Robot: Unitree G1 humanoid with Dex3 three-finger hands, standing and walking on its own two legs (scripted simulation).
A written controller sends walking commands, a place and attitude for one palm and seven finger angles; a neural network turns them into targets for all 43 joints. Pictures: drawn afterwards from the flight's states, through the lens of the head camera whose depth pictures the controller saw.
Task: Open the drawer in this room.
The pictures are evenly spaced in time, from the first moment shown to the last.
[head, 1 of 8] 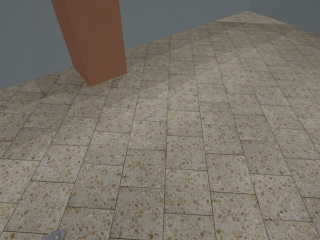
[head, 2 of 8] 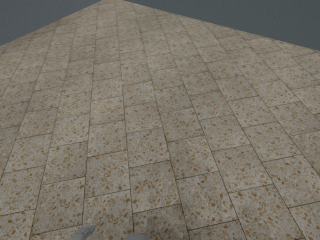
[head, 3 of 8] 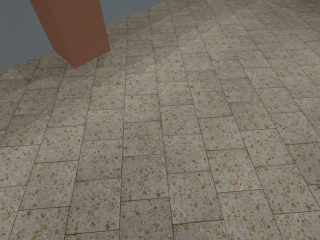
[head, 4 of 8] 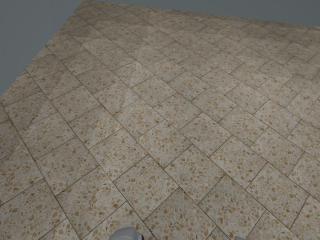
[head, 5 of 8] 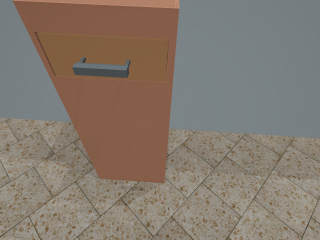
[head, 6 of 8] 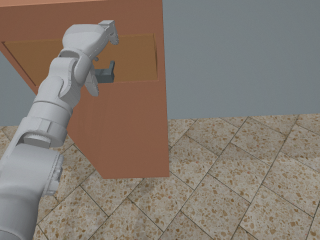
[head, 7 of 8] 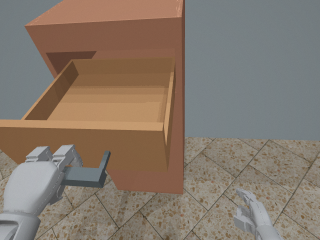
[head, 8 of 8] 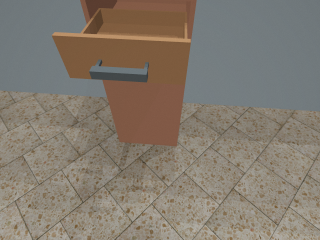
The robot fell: no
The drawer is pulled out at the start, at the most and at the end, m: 0.00 0.30 0.29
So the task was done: yes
